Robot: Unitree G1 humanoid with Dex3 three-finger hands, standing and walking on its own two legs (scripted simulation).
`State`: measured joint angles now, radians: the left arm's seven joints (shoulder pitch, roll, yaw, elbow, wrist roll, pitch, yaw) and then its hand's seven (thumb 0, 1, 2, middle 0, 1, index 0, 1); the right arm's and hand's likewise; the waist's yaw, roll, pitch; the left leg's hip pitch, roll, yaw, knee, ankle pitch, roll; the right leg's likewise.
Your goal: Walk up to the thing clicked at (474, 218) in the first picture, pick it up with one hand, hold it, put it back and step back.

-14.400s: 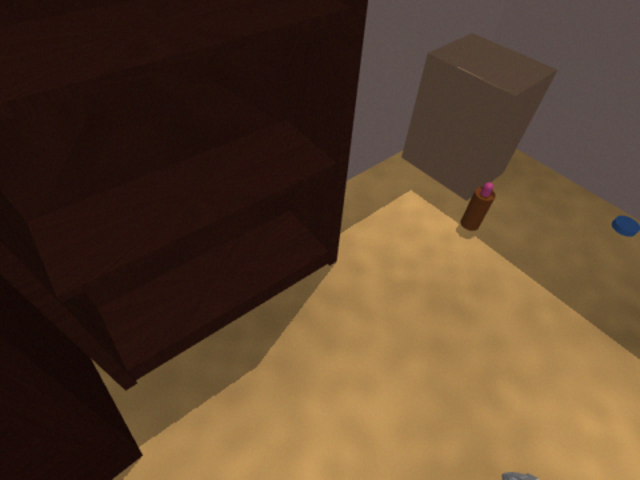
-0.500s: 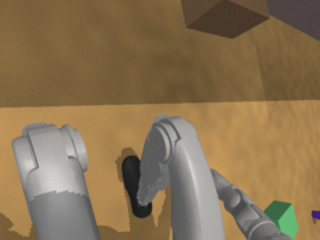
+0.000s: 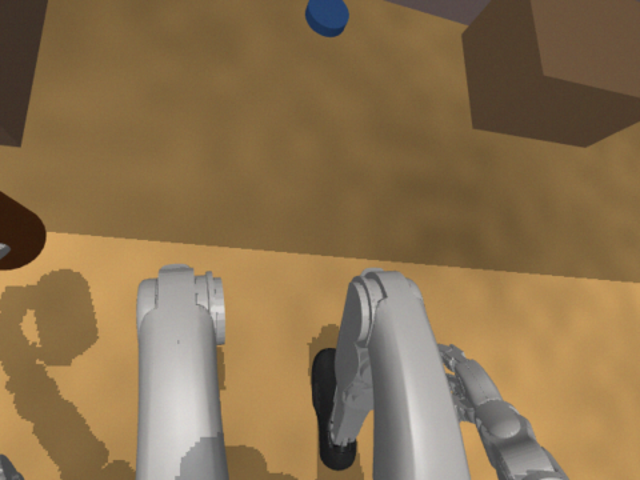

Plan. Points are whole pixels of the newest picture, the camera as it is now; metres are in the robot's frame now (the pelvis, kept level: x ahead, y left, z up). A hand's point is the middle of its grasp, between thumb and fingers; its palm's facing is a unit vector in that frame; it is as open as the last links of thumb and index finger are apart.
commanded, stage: hold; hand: left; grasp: from the side
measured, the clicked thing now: out of the picture +0.34 +0.37 -0.05
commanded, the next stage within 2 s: none
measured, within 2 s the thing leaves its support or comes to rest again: neither
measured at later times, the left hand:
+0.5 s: hand out of the picture +0.32 +0.32 +0.19, palm faces +0.52 -0.85 -0.03, open 11.4 cm
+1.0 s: hand out of the picture +0.33 +0.30 +0.31, palm faces +0.55 -0.83 -0.08, open 11.4 cm
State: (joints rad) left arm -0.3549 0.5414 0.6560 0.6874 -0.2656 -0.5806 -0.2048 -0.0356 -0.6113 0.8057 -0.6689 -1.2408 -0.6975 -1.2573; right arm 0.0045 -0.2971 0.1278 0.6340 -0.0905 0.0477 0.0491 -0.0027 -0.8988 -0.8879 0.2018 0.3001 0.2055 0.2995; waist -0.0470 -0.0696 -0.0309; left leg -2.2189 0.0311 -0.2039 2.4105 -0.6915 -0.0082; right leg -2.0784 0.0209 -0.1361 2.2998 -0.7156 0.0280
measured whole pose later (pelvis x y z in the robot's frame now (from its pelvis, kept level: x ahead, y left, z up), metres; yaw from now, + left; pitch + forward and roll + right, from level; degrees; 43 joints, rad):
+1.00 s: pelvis +0.06 +0.01 +0.30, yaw +9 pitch +21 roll -4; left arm 0.04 0.20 0.28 0.19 -0.14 -0.29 0.13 -0.02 -0.61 0.79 -0.72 -1.15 -0.75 -1.17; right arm 0.20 -0.19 0.02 0.64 -0.01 -0.07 -0.08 0.00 -0.89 -0.88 0.20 0.30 0.20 0.30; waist -0.03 0.00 -0.14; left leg -1.15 0.04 -0.06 1.36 -0.58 -0.01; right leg -1.07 -0.01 -0.06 1.30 -0.60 0.02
